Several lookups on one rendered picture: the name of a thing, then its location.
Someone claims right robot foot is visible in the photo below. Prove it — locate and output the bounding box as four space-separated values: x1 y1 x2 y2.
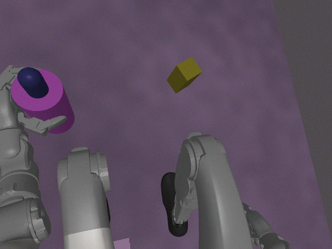
161 172 188 237

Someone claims left robot arm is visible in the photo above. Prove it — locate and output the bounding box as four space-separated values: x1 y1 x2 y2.
0 128 51 249

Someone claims left robot hand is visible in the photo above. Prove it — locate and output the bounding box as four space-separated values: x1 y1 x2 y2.
0 65 67 136

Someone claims right robot arm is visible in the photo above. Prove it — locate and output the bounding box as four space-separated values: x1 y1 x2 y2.
259 233 292 249

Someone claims right robot hand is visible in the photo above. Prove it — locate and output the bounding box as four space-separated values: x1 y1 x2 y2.
242 203 274 247

